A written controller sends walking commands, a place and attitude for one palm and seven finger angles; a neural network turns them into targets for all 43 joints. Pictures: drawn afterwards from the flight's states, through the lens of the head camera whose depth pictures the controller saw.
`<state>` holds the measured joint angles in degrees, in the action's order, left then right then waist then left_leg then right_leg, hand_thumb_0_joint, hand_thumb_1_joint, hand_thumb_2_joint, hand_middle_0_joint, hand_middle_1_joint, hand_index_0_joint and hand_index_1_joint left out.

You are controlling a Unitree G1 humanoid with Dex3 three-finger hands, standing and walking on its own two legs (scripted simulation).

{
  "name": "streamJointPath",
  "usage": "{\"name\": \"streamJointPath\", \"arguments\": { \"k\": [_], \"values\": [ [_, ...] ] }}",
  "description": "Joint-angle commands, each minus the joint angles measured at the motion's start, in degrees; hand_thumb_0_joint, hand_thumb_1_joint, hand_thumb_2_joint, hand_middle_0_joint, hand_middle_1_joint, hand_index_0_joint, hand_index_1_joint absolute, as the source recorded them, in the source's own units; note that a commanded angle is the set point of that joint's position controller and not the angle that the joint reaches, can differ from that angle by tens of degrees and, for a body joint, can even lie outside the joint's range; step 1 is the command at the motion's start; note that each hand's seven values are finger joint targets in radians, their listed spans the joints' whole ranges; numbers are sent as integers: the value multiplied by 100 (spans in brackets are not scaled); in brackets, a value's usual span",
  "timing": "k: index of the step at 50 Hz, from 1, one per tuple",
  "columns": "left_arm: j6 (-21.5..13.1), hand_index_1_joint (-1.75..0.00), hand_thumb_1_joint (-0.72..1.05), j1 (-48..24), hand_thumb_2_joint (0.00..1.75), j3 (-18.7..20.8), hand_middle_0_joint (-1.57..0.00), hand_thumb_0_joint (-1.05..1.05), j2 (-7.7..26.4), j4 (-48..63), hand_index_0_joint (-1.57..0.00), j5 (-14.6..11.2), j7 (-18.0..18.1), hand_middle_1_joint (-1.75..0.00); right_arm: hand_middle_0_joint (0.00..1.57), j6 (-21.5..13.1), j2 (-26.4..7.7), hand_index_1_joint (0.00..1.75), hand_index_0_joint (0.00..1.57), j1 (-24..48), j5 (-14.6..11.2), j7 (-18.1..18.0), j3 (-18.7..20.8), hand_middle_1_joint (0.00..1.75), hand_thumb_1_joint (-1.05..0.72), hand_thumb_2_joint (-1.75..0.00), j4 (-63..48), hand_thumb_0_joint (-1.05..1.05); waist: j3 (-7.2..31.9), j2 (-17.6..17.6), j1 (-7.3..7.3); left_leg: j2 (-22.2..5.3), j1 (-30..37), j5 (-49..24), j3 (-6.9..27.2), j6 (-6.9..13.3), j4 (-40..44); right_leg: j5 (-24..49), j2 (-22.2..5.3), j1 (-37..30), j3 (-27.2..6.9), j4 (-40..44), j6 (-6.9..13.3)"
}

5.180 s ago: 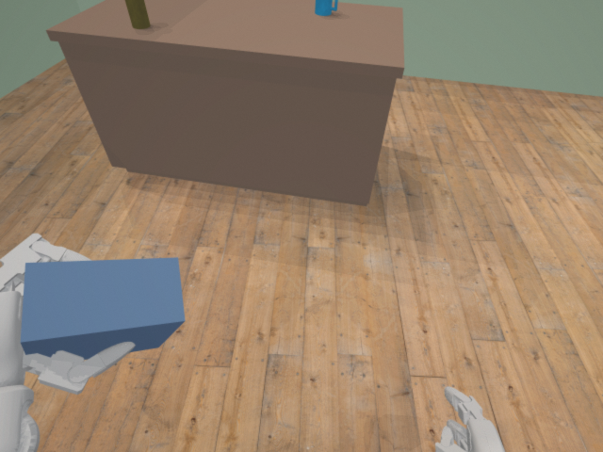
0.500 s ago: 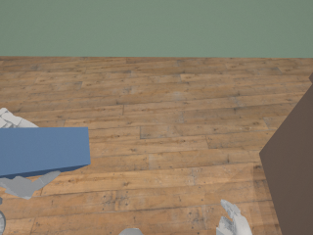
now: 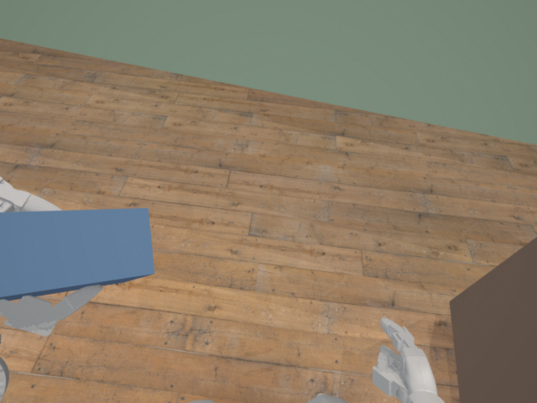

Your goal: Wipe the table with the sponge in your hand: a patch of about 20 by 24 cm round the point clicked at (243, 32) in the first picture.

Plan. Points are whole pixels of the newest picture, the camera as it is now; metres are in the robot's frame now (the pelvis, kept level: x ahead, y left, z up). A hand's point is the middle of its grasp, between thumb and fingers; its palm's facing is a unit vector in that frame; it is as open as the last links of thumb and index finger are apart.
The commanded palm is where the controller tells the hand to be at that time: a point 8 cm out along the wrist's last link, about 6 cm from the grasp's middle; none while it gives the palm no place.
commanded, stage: turn to face it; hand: left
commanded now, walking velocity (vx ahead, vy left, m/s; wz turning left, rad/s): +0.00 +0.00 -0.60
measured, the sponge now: (93, 253) +0.23 +0.21 +0.16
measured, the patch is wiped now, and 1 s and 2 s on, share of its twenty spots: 0.00 0.00 0.00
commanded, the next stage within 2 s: none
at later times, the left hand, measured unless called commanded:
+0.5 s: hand (173, 263) +0.22 +0.12 +0.19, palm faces +0.15 -0.87 -0.47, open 10.3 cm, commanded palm +0.18 +0.18 +0.18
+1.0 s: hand (307, 315) +0.19 -0.01 +0.17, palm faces -0.15 -0.85 -0.50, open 10.3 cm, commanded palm +0.15 +0.08 +0.18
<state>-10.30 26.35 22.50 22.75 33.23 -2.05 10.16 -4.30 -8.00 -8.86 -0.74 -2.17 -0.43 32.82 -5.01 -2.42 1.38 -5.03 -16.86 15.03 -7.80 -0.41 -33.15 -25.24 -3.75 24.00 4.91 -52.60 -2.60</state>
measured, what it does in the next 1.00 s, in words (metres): walks backwards, turning right: right foot, then left foot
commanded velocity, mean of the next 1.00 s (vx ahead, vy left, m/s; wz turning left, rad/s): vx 0.00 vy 0.00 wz -0.60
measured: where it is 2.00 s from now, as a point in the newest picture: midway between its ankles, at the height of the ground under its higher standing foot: outside the picture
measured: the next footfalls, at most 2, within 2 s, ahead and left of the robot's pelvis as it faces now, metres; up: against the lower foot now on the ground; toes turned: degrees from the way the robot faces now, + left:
right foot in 0.16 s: +0.06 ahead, -0.12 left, +0.00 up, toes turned -11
left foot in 0.64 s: -0.03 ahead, +0.10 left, +0.00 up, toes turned -15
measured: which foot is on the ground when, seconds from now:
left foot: down 0.00-0.18, up 0.20-0.62, down 0.64-0.90, up 0.92-1.00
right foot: up 0.00-0.14, down 0.16-0.64, up 0.66-0.88, down 0.90-1.00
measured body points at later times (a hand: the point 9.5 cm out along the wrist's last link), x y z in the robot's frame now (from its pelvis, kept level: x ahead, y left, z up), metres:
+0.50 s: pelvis -0.05 -0.05 +0.01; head -0.02 -0.07 +0.46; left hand +0.20 +0.17 +0.21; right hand +0.05 -0.36 -0.08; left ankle -0.05 +0.12 -0.68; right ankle +0.02 -0.11 -0.73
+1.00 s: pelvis -0.14 -0.07 -0.01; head -0.09 -0.12 +0.43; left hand +0.19 +0.04 +0.19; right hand -0.10 -0.33 -0.13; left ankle -0.08 +0.10 -0.67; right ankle -0.13 -0.17 -0.73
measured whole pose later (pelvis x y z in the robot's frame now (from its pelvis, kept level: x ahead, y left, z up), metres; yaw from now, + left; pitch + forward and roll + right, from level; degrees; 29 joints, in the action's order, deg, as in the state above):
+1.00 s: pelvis -0.14 -0.07 -0.01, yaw -33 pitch -1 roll +0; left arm -10.3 23.0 21.4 22.4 30.5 -2.1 7.6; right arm -0.5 -9.7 -8.3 -1.1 0.6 -1.7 33.1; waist -10.2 3.0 0.3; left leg -9.4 -23.7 29.6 -2.0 -5.7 -62.2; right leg -14.6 1.3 21.9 4.5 -37.6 3.9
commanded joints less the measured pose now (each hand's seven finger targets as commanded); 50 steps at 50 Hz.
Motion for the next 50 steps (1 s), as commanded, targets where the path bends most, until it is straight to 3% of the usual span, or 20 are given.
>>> {"name": "streamJointPath", "arguments": {
  "k": [1,6,7,9,11,13,16,25,29,30,32,33,35,37,42,44,45,46,47,50],
  "values": [
    [-367,-160,10,-523,130,264,-120,0,692,1430,-120,8,-9,-160,20,-480,-1050,30,20,128,39,-39,265,30,-90,-90,-765,0,968,1941,-132,-1448,504,-2104,422,544,1376,298,196,-431,180,804,-39],
    [-219,-160,10,-778,130,254,-120,0,577,516,-120,34,-135,-160,20,-449,-986,30,20,155,21,8,262,30,-90,-90,-767,0,931,1215,-8,-1395,111,-671,71,175,444,1092,298,-1235,260,2168,-66],
    [-230,-160,10,-974,130,226,-120,0,639,491,-120,50,-159,-160,20,-417,-928,30,20,149,12,27,234,30,-90,-90,-775,0,858,707,-44,-1183,-56,-226,13,30,-168,1601,1,-1299,-147,2620,70],
    [-186,-160,10,-890,130,488,-120,0,941,346,-120,-47,-116,-160,20,-361,-750,30,20,266,-18,26,217,30,-90,-90,-946,0,1068,-1745,51,182,-1164,2028,116,-406,-2456,3870,-1541,-1422,-3063,3396,965],
    [-151,-160,10,-480,130,623,-120,0,969,486,-120,-111,-92,-160,20,-223,-725,30,20,497,27,28,150,30,-90,-90,-850,0,1115,-803,31,93,-1463,1456,894,-446,-3518,3445,-1517,-1512,-3097,3392,1066],
    [-294,-160,10,-300,130,594,-120,0,862,863,-120,-137,-82,-160,20,-61,-648,30,20,482,37,34,45,30,-90,-90,-798,0,1388,-345,-26,96,-1563,1059,894,-507,-3684,3514,-1147,-1885,-2253,3059,1066],
    [-371,-160,10,-91,130,723,-120,0,1003,960,-120,-170,-48,-160,20,58,-771,30,20,537,41,-6,140,30,-90,-90,-783,0,1436,-217,-12,145,-1332,912,799,-512,-3080,3134,-938,-1820,-2008,3185,996],
    [-339,-160,10,121,130,632,-120,0,854,740,-120,-149,-30,-160,20,342,-1104,30,20,357,-20,90,323,30,-90,-90,-1059,0,1523,-486,136,443,-405,1384,602,-308,-837,1069,-788,-1371,-2914,3892,1066],
    [-342,-160,10,-198,130,441,-120,0,823,964,-120,-76,-113,-160,20,451,-1151,30,20,125,-20,137,337,30,-90,-90,-1077,0,1488,-246,-28,367,865,943,445,-111,817,663,-433,-612,-2764,3817,704],
    [-396,-160,10,-303,130,452,-120,0,884,1049,-120,-62,-142,-160,20,443,-1214,30,20,56,13,123,360,30,-90,-90,-1093,0,1377,136,-77,59,1304,978,590,55,1274,399,-143,-123,-2557,3474,516],
    [-498,-160,10,-504,130,537,-120,0,937,1357,-120,1,-217,-160,20,347,-1347,30,20,309,64,85,434,30,-90,-90,-1256,0,1025,1792,24,-1771,1449,524,2117,770,2003,30,839,1038,-1281,983,132],
    [-478,-160,10,-519,130,720,-120,0,1132,1344,-120,104,-185,-160,20,270,-1084,30,20,327,34,44,386,30,-90,-90,-1217,0,905,1949,77,-2282,553,233,2077,1029,2072,-84,684,863,-781,-734,16],
    [-371,-160,10,-293,130,497,-120,0,760,957,-120,94,-237,-160,20,222,-1082,30,20,269,7,98,412,30,-90,-90,-1165,0,323,1654,28,-1982,-202,-378,1129,938,1808,31,352,801,-653,-1571,-63],
    [-372,-160,10,-533,130,220,-120,0,618,1105,-120,104,-207,-160,20,82,-1115,30,20,142,-45,125,382,30,-90,-90,-1052,0,269,1651,15,-1718,430,-1626,387,566,1364,-12,236,881,-234,-647,-109],
    [-293,-160,10,-982,130,153,-120,0,707,891,-120,119,-183,-160,20,-134,-1219,30,20,-87,-21,166,356,30,-90,-90,-973,0,608,1721,-96,-1485,884,-2977,-134,111,270,665,606,-642,494,1802,-107],
    [-310,-160,10,-1016,130,349,-120,0,890,813,-120,131,-180,-160,20,-162,-1161,30,20,-96,-44,221,342,30,-90,-90,-958,0,911,1119,-47,-1240,417,-2368,-230,-89,-1008,1881,323,-1738,228,2734,80],
    [-354,-160,10,-912,130,564,-120,0,1110,771,-120,143,-136,-160,20,-156,-969,30,20,-31,-73,222,306,30,-90,-90,-1019,0,1125,-136,-4,-684,-471,-563,-398,-321,-2216,3992,-534,-2488,-956,2734,545],
    [-343,-160,10,-444,130,823,-120,0,1210,490,-120,54,-87,-160,20,-106,-933,30,20,142,-55,210,277,30,-90,-90,-1133,0,1424,-1278,89,-24,-1542,2036,143,-494,-3298,5365,-1479,-2558,-2773,2837,1125],
    [-326,-160,10,-189,130,977,-120,0,1354,855,-120,-80,-80,-160,20,-3,-942,30,20,324,-73,188,350,30,-90,-90,-1108,0,1521,-1117,123,-170,-1408,2051,882,-471,-3710,4530,-1657,-2134,-3080,3034,1155],
    [-444,-160,10,496,130,1198,-120,0,1217,1477,-120,-186,-54,-160,20,312,-715,30,20,451,28,239,108,30,-90,-90,-966,0,1716,-150,-15,-135,-1509,1333,889,-535,-3579,3726,-1195,-2177,-2159,2770,1218]
  ]
}}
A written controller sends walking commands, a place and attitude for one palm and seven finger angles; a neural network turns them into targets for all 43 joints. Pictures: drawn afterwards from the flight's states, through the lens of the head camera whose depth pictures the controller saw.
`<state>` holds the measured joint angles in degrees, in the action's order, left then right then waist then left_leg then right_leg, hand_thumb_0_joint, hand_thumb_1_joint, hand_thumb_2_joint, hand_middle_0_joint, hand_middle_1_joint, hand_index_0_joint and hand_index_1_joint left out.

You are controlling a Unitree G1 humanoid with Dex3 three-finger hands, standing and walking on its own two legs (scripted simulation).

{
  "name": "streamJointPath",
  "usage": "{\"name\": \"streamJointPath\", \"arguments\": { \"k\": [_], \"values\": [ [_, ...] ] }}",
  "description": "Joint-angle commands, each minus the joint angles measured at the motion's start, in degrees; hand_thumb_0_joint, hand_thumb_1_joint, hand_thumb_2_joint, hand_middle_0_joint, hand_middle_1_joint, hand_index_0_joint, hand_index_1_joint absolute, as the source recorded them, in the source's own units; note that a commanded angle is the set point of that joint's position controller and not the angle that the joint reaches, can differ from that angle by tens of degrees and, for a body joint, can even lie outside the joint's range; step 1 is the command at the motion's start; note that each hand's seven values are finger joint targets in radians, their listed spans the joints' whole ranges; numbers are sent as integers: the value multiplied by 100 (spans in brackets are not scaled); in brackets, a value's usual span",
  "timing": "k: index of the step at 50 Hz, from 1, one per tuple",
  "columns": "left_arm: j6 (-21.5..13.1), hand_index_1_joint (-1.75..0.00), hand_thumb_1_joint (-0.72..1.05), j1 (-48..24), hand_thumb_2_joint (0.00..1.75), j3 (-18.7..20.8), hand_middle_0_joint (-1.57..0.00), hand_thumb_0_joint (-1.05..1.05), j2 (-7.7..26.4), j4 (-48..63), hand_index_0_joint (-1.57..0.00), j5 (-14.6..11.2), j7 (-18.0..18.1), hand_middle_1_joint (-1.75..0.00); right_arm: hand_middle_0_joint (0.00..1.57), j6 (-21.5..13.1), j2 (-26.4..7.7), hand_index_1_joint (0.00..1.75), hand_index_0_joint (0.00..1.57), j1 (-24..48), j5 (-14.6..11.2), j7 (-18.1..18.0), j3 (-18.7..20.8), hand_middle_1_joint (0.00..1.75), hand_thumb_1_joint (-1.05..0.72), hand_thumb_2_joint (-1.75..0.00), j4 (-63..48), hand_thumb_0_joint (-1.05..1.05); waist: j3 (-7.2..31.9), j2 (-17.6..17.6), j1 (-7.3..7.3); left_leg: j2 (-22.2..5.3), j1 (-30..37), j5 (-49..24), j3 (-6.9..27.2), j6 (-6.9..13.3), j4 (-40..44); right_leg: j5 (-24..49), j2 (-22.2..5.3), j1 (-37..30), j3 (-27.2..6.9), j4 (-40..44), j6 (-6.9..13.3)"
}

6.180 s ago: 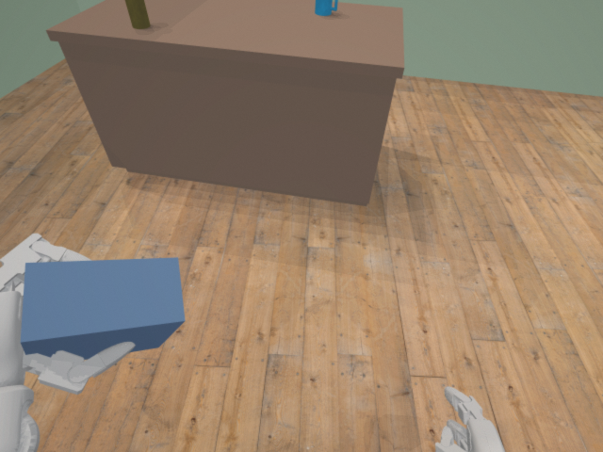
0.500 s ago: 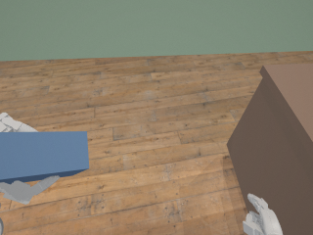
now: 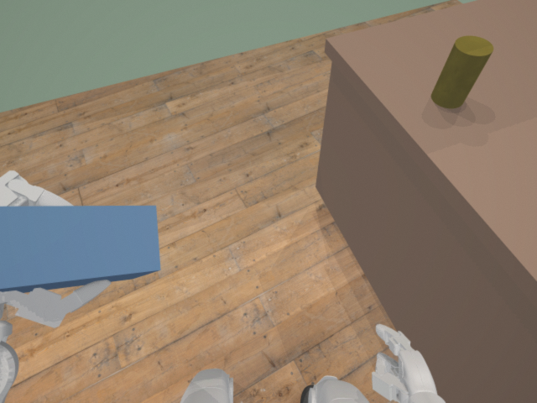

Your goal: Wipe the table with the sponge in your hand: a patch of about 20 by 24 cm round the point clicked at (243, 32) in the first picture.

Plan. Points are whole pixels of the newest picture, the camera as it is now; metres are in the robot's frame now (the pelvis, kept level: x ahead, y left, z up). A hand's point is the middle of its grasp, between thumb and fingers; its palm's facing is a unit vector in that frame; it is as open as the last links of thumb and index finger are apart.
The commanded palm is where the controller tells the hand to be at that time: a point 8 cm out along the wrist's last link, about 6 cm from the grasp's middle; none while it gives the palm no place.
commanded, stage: turn to face it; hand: left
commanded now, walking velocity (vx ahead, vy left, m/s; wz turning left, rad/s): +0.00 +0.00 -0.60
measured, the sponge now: (103, 249) +0.25 +0.19 +0.15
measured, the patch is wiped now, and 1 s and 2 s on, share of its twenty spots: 0.00 0.00 0.00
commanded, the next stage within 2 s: none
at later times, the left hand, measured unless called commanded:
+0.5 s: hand (136, 272) +0.22 +0.14 +0.18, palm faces +0.16 -0.88 -0.44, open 10.3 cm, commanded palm +0.18 +0.19 +0.20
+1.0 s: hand (286, 334) +0.17 +0.00 +0.20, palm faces -0.14 -0.88 -0.45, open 10.3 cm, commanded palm +0.15 +0.06 +0.20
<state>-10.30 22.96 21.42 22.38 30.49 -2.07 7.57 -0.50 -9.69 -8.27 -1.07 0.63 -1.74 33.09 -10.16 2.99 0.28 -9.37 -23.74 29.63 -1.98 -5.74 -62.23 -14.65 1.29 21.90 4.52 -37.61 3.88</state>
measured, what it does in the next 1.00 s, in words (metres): walks backwards, turning right: left foot, then right foot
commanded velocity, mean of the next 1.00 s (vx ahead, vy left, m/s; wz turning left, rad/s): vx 0.00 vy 0.00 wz -0.60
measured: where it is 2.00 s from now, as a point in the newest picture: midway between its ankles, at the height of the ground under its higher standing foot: outside the picture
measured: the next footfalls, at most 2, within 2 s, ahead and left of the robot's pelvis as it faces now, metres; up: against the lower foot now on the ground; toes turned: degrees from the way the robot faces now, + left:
left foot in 0.28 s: +0.04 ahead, +0.14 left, +0.00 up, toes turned -4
right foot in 0.54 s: -0.05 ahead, -0.16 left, +0.00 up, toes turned -26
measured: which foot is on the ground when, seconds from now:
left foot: up 0.00-0.26, down 0.28-0.56, up 0.58-1.00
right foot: down 0.00-0.28, up 0.30-0.52, down 0.54-1.00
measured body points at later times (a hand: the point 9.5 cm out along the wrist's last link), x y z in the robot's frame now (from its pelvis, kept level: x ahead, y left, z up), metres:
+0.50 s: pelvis -0.06 -0.03 +0.01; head -0.03 -0.05 +0.46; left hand +0.20 +0.18 +0.21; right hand +0.06 -0.27 -0.08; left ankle +0.00 +0.14 -0.72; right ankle -0.07 -0.13 -0.69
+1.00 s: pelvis -0.14 -0.07 +0.02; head -0.12 -0.10 +0.47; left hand +0.17 +0.05 +0.22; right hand -0.14 -0.39 -0.07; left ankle -0.06 +0.09 -0.69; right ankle -0.08 -0.14 -0.72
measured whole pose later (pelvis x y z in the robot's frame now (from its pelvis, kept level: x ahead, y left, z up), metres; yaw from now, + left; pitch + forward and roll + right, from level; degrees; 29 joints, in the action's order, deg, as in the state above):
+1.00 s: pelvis -0.14 -0.07 +0.02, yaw -35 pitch +2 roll +4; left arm -9.8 28.7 20.5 22.3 30.6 -3.5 9.2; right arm 5.0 -16.0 -9.3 -1.3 -1.1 2.5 30.6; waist -1.9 -2.3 1.1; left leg -0.8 -18.3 26.7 -0.9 -3.5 -40.4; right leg -3.3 7.2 21.5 -6.6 -24.1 7.1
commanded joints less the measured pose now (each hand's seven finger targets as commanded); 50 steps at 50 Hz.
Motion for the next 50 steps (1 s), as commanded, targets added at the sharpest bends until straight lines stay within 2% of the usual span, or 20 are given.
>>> {"name": "streamJointPath", "arguments": {
  "k": [1,7,11,12,13,14,15,16,19,25,26,27,28,29,30,31,32,37,46,50],
  "values": [
    [-453,-160,10,930,130,1353,-120,0,1262,1748,-120,-193,223,-160,20,-14,-552,30,20,465,61,-57,248,30,-90,-90,-965,0,2310,-666,104,315,-558,-130,236,-3,-165,2477,-1609,-1780,-1995,1327,550],
    [-316,-160,10,976,130,1172,-120,0,1035,1266,-120,-174,250,-160,20,84,-728,30,20,371,35,-144,375,30,-90,-90,-1011,0,1989,-1190,170,611,305,-270,-38,107,1632,757,-1430,-842,-2437,1859,586],
    [-247,-160,10,506,130,781,-120,0,892,1290,-120,-115,211,-160,20,123,-879,30,20,213,-10,-171,403,30,-90,-90,-1058,0,1896,-918,92,638,1381,-736,-68,270,3265,-45,-1129,-156,-2553,1829,251],
    [-285,-160,10,397,130,708,-120,0,873,1310,-120,-87,184,-160,20,105,-894,30,20,115,16,-200,406,30,-90,-90,-1064,0,1837,-678,34,482,1790,-875,-92,384,3845,-212,-926,111,-2406,1578,65],
    [-330,-160,10,223,130,669,-120,0,881,1345,-120,-68,152,-160,20,78,-1006,30,20,134,51,-246,457,30,-90,-90,-1124,0,1546,-196,44,-105,1946,-592,444,676,4277,-671,-523,728,-2246,1073,-156],
    [-370,-160,10,39,130,625,-120,0,835,1433,-120,-15,107,-160,20,46,-1128,30,20,236,45,-265,497,30,-90,-90,-1232,0,1277,867,97,-1036,1952,-964,1177,1067,4616,-1187,72,1286,-1549,-92,-412],
    [-395,-160,10,-74,130,722,-120,0,972,1445,-120,83,134,-160,20,-13,-984,30,20,299,16,-291,453,30,-90,-90,-1204,0,1346,1519,169,-1743,1210,-853,1461,1424,4969,-1376,129,1050,-773,-1962,-566],
    [-434,-160,10,-288,130,662,-120,0,1017,1481,-120,144,118,-160,20,-61,-882,30,20,307,30,-297,489,30,-90,-90,-1218,0,1199,1449,139,-1851,444,-657,1442,1556,5005,-1296,-33,762,-761,-3032,-614],
    [-378,-160,10,-317,130,169,-120,0,572,1322,-120,121,99,-160,20,-221,-960,30,20,145,-48,-172,496,30,-90,-90,-1117,0,708,1193,127,-1339,666,-1992,-21,1202,4429,-1188,-337,1026,-304,-2632,-734],
    [-382,-160,10,-512,130,387,-120,0,806,1189,-120,73,135,-160,20,-564,-1038,30,20,-235,12,-81,501,30,-90,-90,-1054,0,1263,1192,56,-1096,1258,-3430,-654,646,3209,-510,-22,-607,452,321,-744],
    [-341,-160,10,-364,130,424,-120,0,838,1049,-120,110,131,-160,20,-578,-1030,30,20,-299,-1,-59,511,30,-90,-90,-1054,0,1367,950,66,-948,1117,-3171,-736,510,2754,14,-39,-1008,366,878,-663],
    [-380,-160,10,-395,130,565,-120,0,976,1071,-120,92,147,-160,20,-568,-911,30,20,-272,-27,-35,470,30,-90,-90,-1068,0,1533,110,64,-645,863,-2617,-883,340,1821,1110,-529,-1448,-215,1349,-429],
    [-433,-160,10,-228,130,943,-120,0,1388,957,-120,84,212,-160,20,-534,-720,30,20,-107,-9,-72,399,30,-90,-90,-1149,0,1586,-1418,122,76,-471,-210,-894,90,671,3682,-1515,-2171,-1908,1350,178],
    [-338,-160,10,64,130,1141,-120,0,1419,907,-120,-113,211,-160,20,-466,-782,30,20,123,-67,-117,467,30,-90,-90,-1246,0,1900,-2243,245,443,-800,556,-151,38,-359,3986,-1936,-1834,-3040,1552,362],
    [-318,-160,10,326,130,1211,-120,0,1443,1136,-120,-176,199,-160,20,-360,-694,30,20,261,-26,-111,424,30,-90,-90,-1222,0,1904,-1849,193,342,-926,252,374,41,-850,3460,-1994,-1846,-3055,1541,445],
    [-352,-160,10,698,130,1404,-120,0,1495,1261,-120,-195,233,-160,20,-229,-604,30,20,336,10,-80,308,30,-90,-90,-1129,0,2138,-997,195,287,-1242,17,468,10,-956,3653,-1922,-2397,-2847,1194,638],
    [-409,-160,10,914,130,1323,-120,0,1285,1340,-120,-225,239,-160,20,-101,-500,30,20,350,29,-60,232,30,-90,-90,-1065,0,2283,-735,143,316,-1289,-187,425,-24,-937,3697,-1711,-2620,-2411,1083,614],
    [-435,-160,10,1102,130,1274,-120,0,1143,1123,-120,-233,290,-160,20,128,-679,30,20,456,43,-130,389,30,-90,-90,-974,0,2163,-773,71,466,-734,-516,262,-14,92,2976,-1447,-2096,-2188,1506,553],
    [-281,-160,10,340,130,713,-120,0,1104,1244,-120,-184,311,-160,20,289,-952,30,20,398,-13,-155,433,30,-90,-90,-1136,0,1822,-804,235,762,279,-228,224,225,1989,130,-1257,-1037,-3083,2300,493],
    [-293,-160,10,150,130,605,-120,0,1040,1229,-120,-124,236,-160,20,355,-941,30,20,210,26,-106,441,30,-90,-90,-1175,0,1814,-779,170,908,925,-259,87,373,2923,-522,-1018,-617,-3220,2560,184]
  ]
}}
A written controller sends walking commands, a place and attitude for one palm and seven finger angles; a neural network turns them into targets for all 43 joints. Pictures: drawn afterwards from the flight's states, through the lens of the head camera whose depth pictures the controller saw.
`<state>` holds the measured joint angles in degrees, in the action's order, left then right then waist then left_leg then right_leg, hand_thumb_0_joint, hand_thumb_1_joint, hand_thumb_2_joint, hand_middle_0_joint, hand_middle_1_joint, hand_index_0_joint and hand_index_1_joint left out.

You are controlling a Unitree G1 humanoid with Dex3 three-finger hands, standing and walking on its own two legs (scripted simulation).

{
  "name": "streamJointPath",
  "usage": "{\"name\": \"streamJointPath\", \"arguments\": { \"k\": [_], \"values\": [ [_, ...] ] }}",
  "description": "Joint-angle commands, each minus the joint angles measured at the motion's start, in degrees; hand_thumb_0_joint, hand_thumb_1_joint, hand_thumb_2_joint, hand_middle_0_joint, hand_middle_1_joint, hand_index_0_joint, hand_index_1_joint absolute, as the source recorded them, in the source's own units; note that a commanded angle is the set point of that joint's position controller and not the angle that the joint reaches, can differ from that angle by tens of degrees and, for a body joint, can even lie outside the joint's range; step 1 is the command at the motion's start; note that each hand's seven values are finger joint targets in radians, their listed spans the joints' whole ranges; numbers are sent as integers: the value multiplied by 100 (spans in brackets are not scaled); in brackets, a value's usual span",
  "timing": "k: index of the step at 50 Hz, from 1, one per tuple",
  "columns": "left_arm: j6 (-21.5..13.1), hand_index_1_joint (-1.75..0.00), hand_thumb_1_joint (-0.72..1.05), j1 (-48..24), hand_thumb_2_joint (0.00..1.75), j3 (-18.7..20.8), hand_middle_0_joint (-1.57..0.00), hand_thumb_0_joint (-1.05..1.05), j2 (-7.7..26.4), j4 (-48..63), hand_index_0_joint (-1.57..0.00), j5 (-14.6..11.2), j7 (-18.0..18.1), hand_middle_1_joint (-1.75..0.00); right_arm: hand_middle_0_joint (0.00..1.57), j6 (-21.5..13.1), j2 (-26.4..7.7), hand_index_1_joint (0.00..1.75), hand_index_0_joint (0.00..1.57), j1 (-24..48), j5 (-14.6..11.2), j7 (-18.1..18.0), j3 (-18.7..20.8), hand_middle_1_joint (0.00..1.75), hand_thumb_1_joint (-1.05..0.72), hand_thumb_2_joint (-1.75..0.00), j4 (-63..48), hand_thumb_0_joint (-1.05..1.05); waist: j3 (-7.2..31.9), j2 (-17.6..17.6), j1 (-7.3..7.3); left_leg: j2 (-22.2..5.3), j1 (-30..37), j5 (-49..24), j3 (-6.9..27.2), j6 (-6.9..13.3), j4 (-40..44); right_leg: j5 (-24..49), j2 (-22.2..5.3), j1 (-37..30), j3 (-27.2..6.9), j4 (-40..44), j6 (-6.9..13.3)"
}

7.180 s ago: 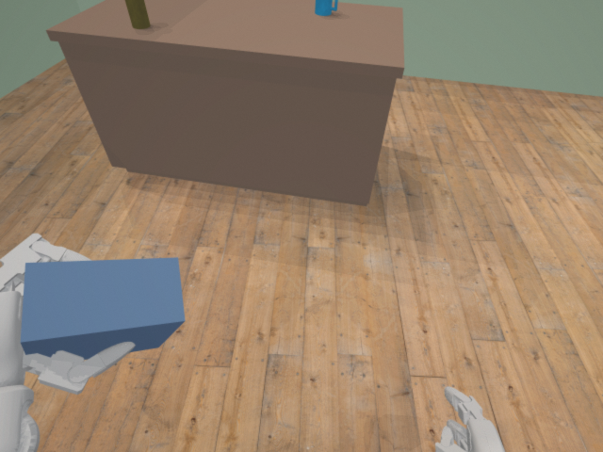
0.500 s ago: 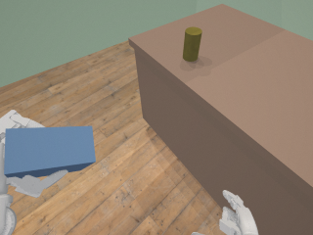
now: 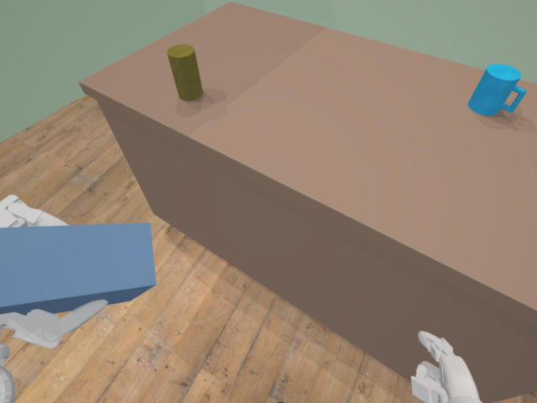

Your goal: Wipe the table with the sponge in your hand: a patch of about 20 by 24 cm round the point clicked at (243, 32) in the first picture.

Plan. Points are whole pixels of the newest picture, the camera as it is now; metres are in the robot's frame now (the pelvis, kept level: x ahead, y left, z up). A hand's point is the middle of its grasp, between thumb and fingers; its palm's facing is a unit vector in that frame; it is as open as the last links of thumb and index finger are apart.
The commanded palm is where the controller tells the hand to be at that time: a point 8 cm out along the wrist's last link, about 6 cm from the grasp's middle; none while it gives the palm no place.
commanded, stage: turn to face it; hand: left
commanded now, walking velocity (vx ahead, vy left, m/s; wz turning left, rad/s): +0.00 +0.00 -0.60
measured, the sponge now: (100, 270) +0.23 +0.20 +0.15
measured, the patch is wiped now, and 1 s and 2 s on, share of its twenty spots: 0.00 0.00 0.00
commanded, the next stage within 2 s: take the last steps up to it in 1.60 s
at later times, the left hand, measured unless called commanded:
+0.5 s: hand (198, 292) +0.20 +0.09 +0.17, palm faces +0.06 -0.86 -0.51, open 10.3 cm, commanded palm +0.16 +0.16 +0.18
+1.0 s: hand (273, 347) +0.16 +0.01 +0.16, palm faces -0.10 -0.84 -0.53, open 10.3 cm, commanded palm +0.14 +0.06 +0.18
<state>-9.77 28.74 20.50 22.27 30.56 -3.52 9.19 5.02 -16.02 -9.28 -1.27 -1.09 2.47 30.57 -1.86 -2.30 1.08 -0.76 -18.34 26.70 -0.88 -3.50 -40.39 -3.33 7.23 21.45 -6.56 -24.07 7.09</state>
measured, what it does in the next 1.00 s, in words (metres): walks backwards, turning right: left foot, then right foot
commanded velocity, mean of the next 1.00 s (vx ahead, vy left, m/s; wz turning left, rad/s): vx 0.00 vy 0.00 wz -0.60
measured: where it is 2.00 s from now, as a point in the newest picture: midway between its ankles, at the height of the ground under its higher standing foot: outside the picture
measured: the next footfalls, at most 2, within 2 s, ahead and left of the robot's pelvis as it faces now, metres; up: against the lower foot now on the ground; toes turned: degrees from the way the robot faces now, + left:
left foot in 0.10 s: -0.01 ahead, +0.17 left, +0.00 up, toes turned +1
right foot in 0.30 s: +0.04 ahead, -0.11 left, +0.00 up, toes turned -13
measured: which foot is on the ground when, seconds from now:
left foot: up 0.00-0.08, down 0.10-0.30, up 0.32-0.80, down 0.82-1.00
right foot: down 0.00-0.10, up 0.12-0.28, down 0.30-0.82, up 0.84-1.00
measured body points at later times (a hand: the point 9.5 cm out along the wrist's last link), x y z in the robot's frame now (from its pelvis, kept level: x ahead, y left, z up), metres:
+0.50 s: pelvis -0.08 -0.06 -0.01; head -0.02 -0.10 +0.43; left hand +0.19 +0.13 +0.19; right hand +0.01 -0.32 -0.13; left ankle -0.06 +0.12 -0.66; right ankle +0.00 -0.10 -0.74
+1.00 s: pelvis -0.15 -0.08 -0.02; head -0.13 -0.12 +0.43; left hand +0.16 +0.05 +0.19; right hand -0.12 -0.36 -0.12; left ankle -0.08 +0.10 -0.74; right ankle -0.15 -0.18 -0.72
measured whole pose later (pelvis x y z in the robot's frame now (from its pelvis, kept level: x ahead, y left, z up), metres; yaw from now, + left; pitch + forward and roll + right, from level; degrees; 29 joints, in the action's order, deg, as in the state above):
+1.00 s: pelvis -0.15 -0.08 -0.02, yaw -35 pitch +0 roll +2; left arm -11.3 28.8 23.9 23.6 30.1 -2.8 6.9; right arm 0.4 -10.6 -11.0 -1.8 -0.1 0.7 29.0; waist -4.9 1.4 2.9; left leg -8.8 -11.9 21.4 -7.3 -6.6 -34.4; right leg -23.3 1.4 29.2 0.6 -49.1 -2.9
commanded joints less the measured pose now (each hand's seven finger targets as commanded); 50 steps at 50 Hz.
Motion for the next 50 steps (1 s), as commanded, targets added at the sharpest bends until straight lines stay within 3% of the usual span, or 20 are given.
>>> {"name": "streamJointPath", "arguments": {
  "k": [1,3,5,6,7,10,13,14,15,16,17,19,21,38,40,41,42,44,46,50],
  "values": [
    [-377,-160,10,-601,130,784,-120,0,1195,1380,-120,10,74,-160,20,-197,-323,30,20,330,31,78,19,30,-90,-90,-911,0,1099,-94,72,-71,696,-159,-12,188,1254,-1506,-1542,-575,-2025,1023,-207],
    [-444,-160,10,-579,130,716,-120,0,1100,1255,-120,9,-21,-160,20,-226,-351,30,20,206,44,65,56,30,-90,-90,-963,0,937,315,-7,-507,1385,-72,187,477,1949,-1856,-1043,212,-1788,671,-600],
    [-495,-160,10,-774,130,809,-120,0,1075,1310,-120,20,-113,-160,20,-313,-468,30,20,340,19,39,99,30,-90,-90,-1104,0,697,1360,9,-1834,1392,-323,1144,1058,2381,-1716,-191,897,-517,-1334,-1018],
    [-507,-160,10,-879,130,1089,-120,0,1407,1552,-120,24,-84,-160,20,-440,-280,30,20,368,0,-12,53,30,-90,-90,-1149,0,905,1796,112,-2469,929,-603,1447,1375,2683,-2205,-226,945,-30,-3072,-1000],
    [-452,-160,10,-466,130,1034,-120,0,1189,1118,-120,60,-141,-160,20,-504,-204,30,20,403,36,-40,84,30,-90,-90,-1131,0,479,1698,127,-2575,46,-545,1027,1439,2794,-2204,-408,812,212,-4121,-1005],
    [-407,-160,10,-532,130,468,-120,0,663,887,-120,29,-177,-160,20,-713,-259,30,20,128,-63,15,6,30,-90,-90,-953,0,-111,1577,100,-2041,343,-2402,-437,864,1854,-2399,-823,706,693,-2656,-995],
    [-367,-160,10,-1176,130,395,-120,0,749,1005,-120,131,-102,-160,20,-983,-389,30,20,-86,-18,13,6,30,-90,-90,-845,0,223,1139,-2,-1690,515,-2850,-657,429,669,-1301,-525,-713,1214,-858,-986],
    [-370,-160,10,-1491,130,495,-120,0,931,1100,-120,184,-69,-160,20,-1030,-366,30,20,-33,-21,13,14,30,-90,-90,-832,0,410,451,26,-1398,277,-2409,-695,276,-317,-452,-758,-1249,802,-214,-810],
    [-370,-160,10,-1542,130,723,-120,0,1226,1040,-120,199,-7,-160,20,-1050,-196,30,20,118,-25,-8,-23,30,-90,-90,-895,0,565,-1173,42,-594,-683,-458,-835,-9,-1685,1443,-1775,-1820,-1008,132,-235],
    [-293,-160,10,-1265,130,910,-120,0,1313,941,-120,95,43,-160,20,-1050,-258,30,20,388,-51,8,12,30,-90,-90,-1002,0,853,-1731,139,-221,-978,856,-128,-107,-2593,1210,-2412,-1309,-2595,701,-205],
    [-319,-160,10,-1118,130,995,-120,0,1396,1304,-120,26,60,-160,20,-949,-208,30,20,477,-4,5,25,30,-90,-90,-942,0,720,-1033,173,-318,-811,629,432,-78,-2984,-420,-2449,-834,-2876,1022,-342],
    [-427,-160,10,-465,130,1069,-120,0,1254,1551,-120,-72,85,-160,20,-717,-16,30,20,486,91,80,-155,30,-90,-90,-737,0,973,-4,82,-351,-1204,-254,527,-174,-3165,-1226,-2113,-1344,-2204,716,-3],
    [-542,-160,10,-102,130,1242,-120,0,1334,1699,-120,-79,142,-160,20,-554,-55,30,20,512,92,116,-132,30,-90,-90,-657,0,1327,216,84,-309,-1183,-284,460,-208,-2706,-799,-1928,-1718,-1812,600,-101],
    [-477,-160,10,-536,130,683,-120,0,1057,1187,-120,91,5,-160,20,-9,-432,30,20,264,39,148,133,30,-90,-90,-834,0,1154,-360,-25,269,910,242,-271,286,1149,-2079,-1146,-451,-1975,1699,-795],
    [-569,-160,10,-716,130,715,-120,0,1149,1298,-120,85,-93,-160,20,-82,-509,30,20,60,97,126,191,30,-90,-90,-813,0,1024,455,-227,-486,1857,362,254,785,2310,-2132,-504,629,-1379,432,-1237],
    [-589,-160,10,-779,130,874,-120,0,1241,1497,-120,65,-154,-160,20,-154,-562,30,20,373,205,97,189,30,-90,-90,-979,0,929,1690,-22,-1844,1718,49,1531,1278,2821,-1939,21,1082,-544,-1870,-1202],
    [-592,-160,10,-877,130,1021,-120,0,1317,1717,-120,126,-190,-160,20,-345,-412,30,20,689,123,49,256,30,-90,-90,-1119,0,938,1767,82,-2750,1099,-1001,1610,1712,2604,-2124,-217,1266,-47,-4141,-1260],
    [-468,-160,10,-90,130,1250,-120,0,1252,1041,-120,74,-230,-160,20,-491,-290,30,20,564,47,62,221,30,-90,-90,-1027,0,282,1568,161,-2487,2,-1320,487,1443,2420,-2261,-678,1298,-18,-5134,-992],
    [-427,-160,10,-186,130,958,-120,0,916,1057,-120,-5,-195,-160,20,-601,-238,30,20,382,-56,88,122,30,-90,-90,-955,0,-107,1425,141,-2158,70,-1670,-239,1041,2020,-2291,-942,1124,398,-3560,-972],
    [-462,-160,10,-1065,130,633,-120,0,838,1223,-120,122,-92,-160,20,-996,-439,30,20,-76,-54,49,108,30,-90,-90,-800,0,442,808,-4,-1527,307,-2663,-734,346,51,-882,-435,-1136,1325,-631,-1003]
  ]
}}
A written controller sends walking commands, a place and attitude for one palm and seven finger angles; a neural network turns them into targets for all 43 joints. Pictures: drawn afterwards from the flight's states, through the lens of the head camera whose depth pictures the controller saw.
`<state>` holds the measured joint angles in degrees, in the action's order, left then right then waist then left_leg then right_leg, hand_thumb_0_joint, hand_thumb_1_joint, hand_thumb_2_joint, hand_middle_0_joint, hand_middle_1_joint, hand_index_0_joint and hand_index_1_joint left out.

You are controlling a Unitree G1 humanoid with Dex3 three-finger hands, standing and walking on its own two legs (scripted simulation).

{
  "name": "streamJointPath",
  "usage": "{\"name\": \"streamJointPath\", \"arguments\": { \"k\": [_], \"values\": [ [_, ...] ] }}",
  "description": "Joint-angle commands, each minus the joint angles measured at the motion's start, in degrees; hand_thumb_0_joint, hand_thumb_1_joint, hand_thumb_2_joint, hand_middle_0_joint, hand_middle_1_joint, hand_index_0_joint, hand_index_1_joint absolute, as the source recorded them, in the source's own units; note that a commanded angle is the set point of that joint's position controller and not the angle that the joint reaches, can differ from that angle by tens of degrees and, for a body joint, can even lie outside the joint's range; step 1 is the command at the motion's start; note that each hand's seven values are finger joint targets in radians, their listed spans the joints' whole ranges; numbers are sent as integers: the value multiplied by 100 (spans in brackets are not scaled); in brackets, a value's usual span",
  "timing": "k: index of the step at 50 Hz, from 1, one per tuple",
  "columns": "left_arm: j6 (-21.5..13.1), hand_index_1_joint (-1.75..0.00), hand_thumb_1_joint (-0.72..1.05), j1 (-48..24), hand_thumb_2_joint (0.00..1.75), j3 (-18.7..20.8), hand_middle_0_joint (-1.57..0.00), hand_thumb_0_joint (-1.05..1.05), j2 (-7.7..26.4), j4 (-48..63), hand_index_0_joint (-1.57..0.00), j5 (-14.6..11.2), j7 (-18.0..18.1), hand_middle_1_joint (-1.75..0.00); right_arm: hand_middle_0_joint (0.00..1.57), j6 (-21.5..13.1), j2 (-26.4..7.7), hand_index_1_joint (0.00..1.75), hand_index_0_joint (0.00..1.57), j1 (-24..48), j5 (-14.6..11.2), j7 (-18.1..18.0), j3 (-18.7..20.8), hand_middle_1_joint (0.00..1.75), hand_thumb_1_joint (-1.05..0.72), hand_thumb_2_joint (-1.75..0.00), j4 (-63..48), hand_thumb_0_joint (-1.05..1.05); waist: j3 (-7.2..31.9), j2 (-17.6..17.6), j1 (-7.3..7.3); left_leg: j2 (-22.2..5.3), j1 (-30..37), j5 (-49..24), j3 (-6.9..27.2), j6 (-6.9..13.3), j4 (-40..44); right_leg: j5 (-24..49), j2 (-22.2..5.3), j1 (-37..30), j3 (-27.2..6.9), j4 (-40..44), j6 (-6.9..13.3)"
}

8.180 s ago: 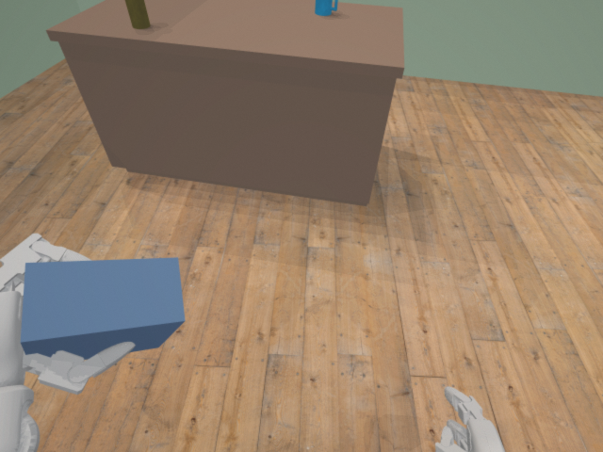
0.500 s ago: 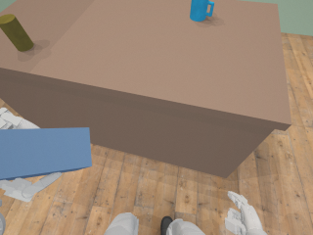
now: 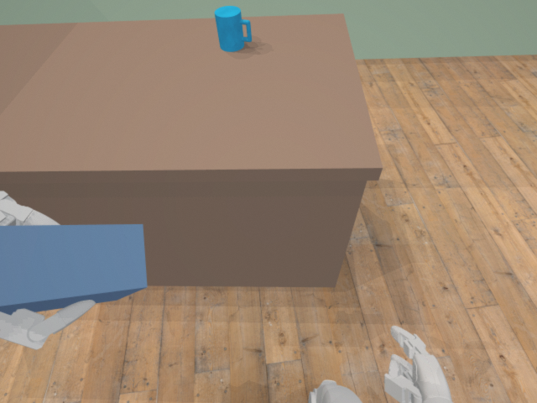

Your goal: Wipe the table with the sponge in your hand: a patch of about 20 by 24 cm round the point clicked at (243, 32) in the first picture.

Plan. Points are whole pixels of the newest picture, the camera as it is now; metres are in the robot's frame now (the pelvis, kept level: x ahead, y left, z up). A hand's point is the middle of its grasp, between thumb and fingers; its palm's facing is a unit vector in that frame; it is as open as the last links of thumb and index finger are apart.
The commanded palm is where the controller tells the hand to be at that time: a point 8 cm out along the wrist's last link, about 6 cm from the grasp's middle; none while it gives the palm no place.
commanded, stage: turn to face it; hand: left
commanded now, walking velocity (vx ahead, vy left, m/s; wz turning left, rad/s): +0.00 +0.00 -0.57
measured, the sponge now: (88, 269) +0.22 +0.22 +0.16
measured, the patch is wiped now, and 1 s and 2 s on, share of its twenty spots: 0.00 0.00 0.00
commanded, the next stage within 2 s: take the last steps up to it in 0.60 s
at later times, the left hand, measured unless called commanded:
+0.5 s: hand (153, 265) +0.22 +0.13 +0.19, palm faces +0.18 -0.88 -0.45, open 10.3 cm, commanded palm +0.17 +0.19 +0.20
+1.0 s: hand (222, 294) +0.19 +0.06 +0.19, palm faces +0.06 -0.84 -0.53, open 10.3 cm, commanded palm +0.15 +0.12 +0.20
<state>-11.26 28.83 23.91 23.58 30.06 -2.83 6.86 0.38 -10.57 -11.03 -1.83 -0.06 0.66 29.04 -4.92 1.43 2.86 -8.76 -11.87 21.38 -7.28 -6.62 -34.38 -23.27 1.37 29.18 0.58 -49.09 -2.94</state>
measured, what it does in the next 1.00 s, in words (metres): steps to the right, turning right: right foot, then left foot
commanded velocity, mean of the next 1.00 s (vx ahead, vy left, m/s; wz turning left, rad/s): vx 0.07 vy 0.05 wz -0.20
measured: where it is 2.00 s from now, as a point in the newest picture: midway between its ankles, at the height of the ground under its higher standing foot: outside the picture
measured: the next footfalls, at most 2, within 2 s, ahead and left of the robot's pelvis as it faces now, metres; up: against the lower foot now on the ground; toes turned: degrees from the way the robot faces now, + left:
right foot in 0.02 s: +0.10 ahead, -0.10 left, +0.00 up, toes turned -3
left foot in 0.48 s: -0.01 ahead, +0.09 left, +0.00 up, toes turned -9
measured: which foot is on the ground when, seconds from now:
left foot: down 0.00-0.04, up 0.06-0.46, down 0.48-0.72, up 0.74-1.00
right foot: up 0.00-0.00, down 0.02-0.48, up 0.50-0.66, down 0.68-1.00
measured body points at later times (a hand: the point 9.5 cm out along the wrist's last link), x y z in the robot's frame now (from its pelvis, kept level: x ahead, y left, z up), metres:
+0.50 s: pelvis -0.05 -0.05 +0.01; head -0.02 -0.06 +0.46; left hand +0.20 +0.18 +0.21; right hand +0.06 -0.35 -0.07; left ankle -0.05 +0.10 -0.72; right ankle +0.06 -0.10 -0.72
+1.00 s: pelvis -0.09 -0.09 +0.03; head -0.06 -0.12 +0.48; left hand +0.18 +0.11 +0.22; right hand -0.03 -0.38 -0.08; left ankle -0.07 +0.04 -0.67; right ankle -0.05 -0.16 -0.72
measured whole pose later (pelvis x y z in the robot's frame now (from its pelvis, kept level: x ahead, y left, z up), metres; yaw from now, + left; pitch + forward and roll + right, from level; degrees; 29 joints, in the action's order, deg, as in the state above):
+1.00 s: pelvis -0.09 -0.09 +0.03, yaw -18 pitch +2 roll +3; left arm -13.7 31.5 21.0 24.1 27.1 -1.2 8.6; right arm -1.8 -13.1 -12.0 -0.5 -2.6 1.3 35.8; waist -1.8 -0.9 -2.2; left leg -0.4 -20.9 22.9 -3.8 -1.1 -45.1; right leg -6.2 1.8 16.5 1.6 -20.9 5.5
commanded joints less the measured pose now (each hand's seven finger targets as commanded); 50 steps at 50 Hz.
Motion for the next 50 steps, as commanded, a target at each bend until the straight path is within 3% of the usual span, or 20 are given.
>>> {"name": "streamJointPath", "arguments": {
  "k": [1,2,3,4,6,8,16,20,22,24,25,27,29,32,34,35,36,39,41,50],
  "values": [
    [-238,-160,10,-1261,130,250,-120,0,779,1124,-120,150,181,-160,20,-559,-901,30,20,120,8,-44,279,30,-90,-90,-591,0,818,-445,-225,-279,-894,-1356,-182,440,-1813,2241,-499,-2344,-504,2317,407],
    [-256,-160,10,-1301,130,586,-120,0,1161,1119,-120,130,263,-160,20,-587,-772,30,20,531,44,-65,197,30,-90,-90,-747,0,856,-1933,-103,494,-2060,1341,-38,201,-3099,4387,-1788,-2589,-2774,2716,1103],
    [-226,-160,10,-1180,130,682,-120,0,1189,1149,-120,24,286,-160,20,-541,-817,30,20,532,36,-90,260,30,-90,-90,-699,0,1364,-1847,-65,444,-1660,1434,883,240,-3691,3360,-2001,-2114,-3398,3132,950],
    [-244,-160,10,-947,130,772,-120,0,1295,1408,-120,-23,290,-160,20,-437,-721,30,20,575,92,-82,215,30,-90,-90,-657,0,1296,-1278,-97,432,-1691,1077,1101,205,-3988,2080,-1990,-2003,-3476,3173,1110],
    [-346,-160,10,-405,130,940,-120,0,1289,1763,-120,-98,322,-160,20,-192,-617,30,20,688,145,-17,75,30,-90,-90,-517,0,1522,-325,-93,429,-1698,559,1080,175,-3759,1070,-1640,-2058,-2751,3043,1242],
    [-416,-160,10,32,130,906,-120,0,1117,1767,-120,-128,322,-160,20,-72,-605,30,20,699,158,7,86,30,-90,-90,-535,0,1611,-395,-141,514,-1551,439,897,163,-3116,1179,-1441,-2165,-2322,3097,1133],
    [-376,-160,10,265,130,703,-120,0,897,943,-120,-96,320,-160,20,34,-733,30,20,591,93,-23,167,30,-90,-90,-547,0,1388,-888,-104,825,-771,720,626,371,-894,388,-1275,-1680,-2504,3736,1100],
    [-353,-160,10,-121,130,414,-120,0,817,1078,-120,7,275,-160,20,31,-860,30,20,419,75,-62,220,30,-90,-90,-579,0,1449,-710,-199,949,67,553,464,587,466,159,-989,-1477,-2436,3902,790],
    [-407,-160,10,-409,130,312,-120,0,872,1292,-120,39,235,-160,20,-16,-929,30,20,320,85,-103,262,30,-90,-90,-611,0,1440,-322,-279,578,662,411,694,805,1344,9,-652,-1156,-2166,3465,526],
    [-467,-160,10,-554,130,377,-120,0,872,1400,-120,76,169,-160,20,-127,-1104,30,20,456,101,-147,320,30,-90,-90,-729,0,1027,952,-222,-840,592,483,2130,1495,1984,269,241,-282,-1171,1684,94],
    [-438,-160,10,-546,130,606,-120,0,1082,1427,-120,85,214,-160,20,-252,-895,30,20,575,64,-199,270,30,-90,-90,-735,0,955,1329,-180,-1430,-112,121,2286,1788,2203,109,265,-317,-604,26,48],
    [-381,-160,10,-224,130,616,-120,0,984,1087,-120,94,159,-160,20,-412,-780,30,20,500,112,-215,327,30,-90,-90,-653,0,431,1247,-184,-1350,-1114,-121,1649,1785,2120,-80,76,-323,-481,-1368,71],
    [-332,-160,10,-265,130,231,-120,0,612,981,-120,57,147,-160,20,-566,-829,30,20,341,44,-181,257,30,-90,-90,-499,0,166,1187,-151,-971,-522,-1784,740,1359,1411,-312,-124,-153,-81,-43,101],
    [-406,-160,10,-1011,130,104,-120,0,635,1311,-120,152,219,-160,20,-810,-926,30,20,194,52,-155,250,30,-90,-90,-375,0,612,1079,-289,-713,67,-3028,561,922,408,656,79,-1257,490,1878,86],
    [-436,-160,10,-1324,130,227,-120,0,816,1150,-120,228,246,-160,20,-865,-874,30,20,213,54,-140,238,30,-90,-90,-350,0,894,317,-328,-333,-463,-2296,259,636,-625,2710,-437,-2282,-97,2434,366],
    [-431,-160,10,-1358,130,310,-120,0,920,976,-120,227,275,-160,20,-854,-724,30,20,224,58,-147,191,30,-90,-90,-375,0,1112,-775,-389,273,-1150,-710,81,404,-1295,3981,-1287,-2647,-1321,2474,786],
    [-371,-160,10,-978,130,458,-120,0,1015,815,-120,140,280,-160,20,-835,-795,30,20,343,-19,-130,339,30,-90,-90,-416,0,1419,-1769,-226,674,-1435,1123,352,352,-2357,3714,-1955,-2559,-2760,3059,993],
    [-421,-160,10,-17,130,678,-120,0,1018,976,-120,71,339,-160,20,-571,-522,30,20,589,118,-157,65,30,-90,-90,-209,0,1334,-458,-256,583,-1708,279,951,425,-2901,2239,-1737,-2507,-2166,3269,959],
    [-481,-160,10,100,130,726,-120,0,1000,928,-120,89,350,-160,20,-455,-542,30,20,614,115,-174,55,30,-90,-90,-169,0,1503,-472,-310,586,-1613,127,860,424,-2402,1966,-1581,-2574,-1585,3280,933],
    [-526,-160,10,108,130,449,-120,0,852,558,-120,106,344,-160,20,-533,-719,30,20,372,174,-262,215,30,-90,-90,-235,0,1147,-862,-270,766,-1146,240,406,684,-645,-313,-1821,-2148,-1770,3980,1134]
  ]
}}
